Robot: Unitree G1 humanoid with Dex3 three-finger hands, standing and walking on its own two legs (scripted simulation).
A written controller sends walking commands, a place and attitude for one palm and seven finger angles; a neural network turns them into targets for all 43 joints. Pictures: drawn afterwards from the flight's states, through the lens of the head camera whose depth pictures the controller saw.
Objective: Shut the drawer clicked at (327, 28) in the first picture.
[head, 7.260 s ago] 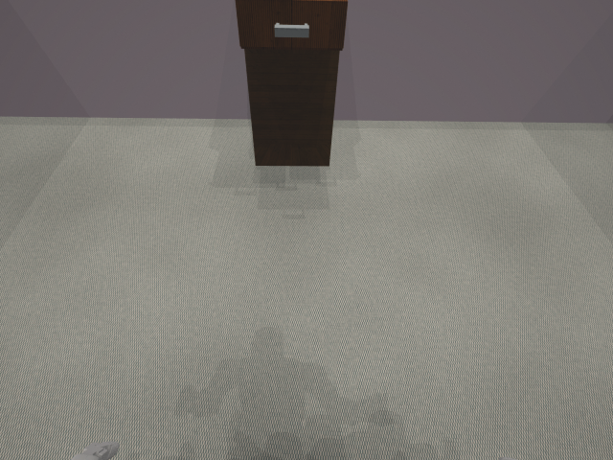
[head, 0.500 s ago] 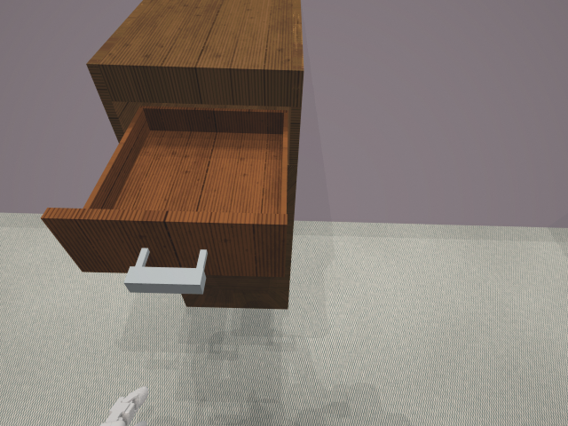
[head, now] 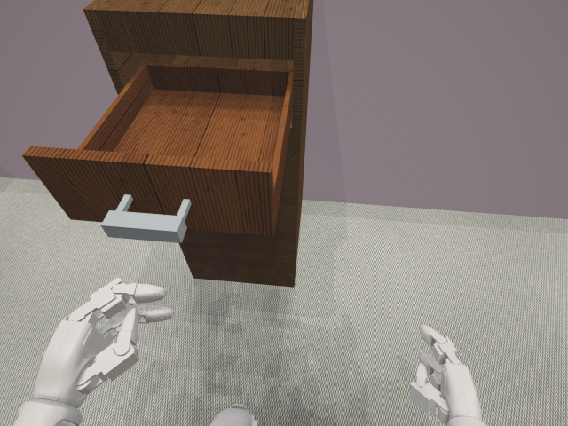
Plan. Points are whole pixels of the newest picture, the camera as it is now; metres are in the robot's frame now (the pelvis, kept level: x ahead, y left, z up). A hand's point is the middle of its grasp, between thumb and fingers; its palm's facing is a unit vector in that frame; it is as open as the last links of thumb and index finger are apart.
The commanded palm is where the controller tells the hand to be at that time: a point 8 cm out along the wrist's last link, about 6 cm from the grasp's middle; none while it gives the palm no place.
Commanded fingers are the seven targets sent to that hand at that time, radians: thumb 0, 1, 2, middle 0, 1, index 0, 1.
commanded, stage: raise the hand and make a fist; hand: left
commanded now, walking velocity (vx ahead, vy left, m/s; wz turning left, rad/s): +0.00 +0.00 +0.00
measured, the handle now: (150, 214) +0.37 +0.23 +0.10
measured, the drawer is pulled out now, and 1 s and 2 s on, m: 0.30 0.30 0.30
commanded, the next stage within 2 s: bring the fist close to the handle in 1.28 s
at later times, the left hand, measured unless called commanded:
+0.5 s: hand (93, 334) +0.19 +0.22 +0.13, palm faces +0.00 -1.00 -0.06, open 3.1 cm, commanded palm +0.14 +0.26 +0.15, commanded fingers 0.00 0.90 0.90 -1.34 -1.53 -1.34 -1.53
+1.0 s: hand (84, 301) +0.19 +0.20 +0.19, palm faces +0.00 -1.00 -0.10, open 3.2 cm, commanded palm +0.15 +0.26 +0.20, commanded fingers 0.00 0.90 0.90 -1.40 -1.60 -1.40 -1.60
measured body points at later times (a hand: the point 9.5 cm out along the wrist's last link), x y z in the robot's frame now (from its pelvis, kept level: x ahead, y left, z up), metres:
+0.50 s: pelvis +0.01 +0.04 +0.03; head +0.01 +0.04 +0.48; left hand +0.18 +0.27 +0.14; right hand +0.21 -0.20 -0.02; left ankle +0.04 +0.15 -0.67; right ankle +0.00 -0.08 -0.67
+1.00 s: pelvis +0.02 +0.04 +0.05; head -0.01 +0.03 +0.49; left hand +0.19 +0.26 +0.20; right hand +0.21 -0.17 -0.01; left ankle +0.04 +0.15 -0.67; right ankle +0.00 -0.08 -0.67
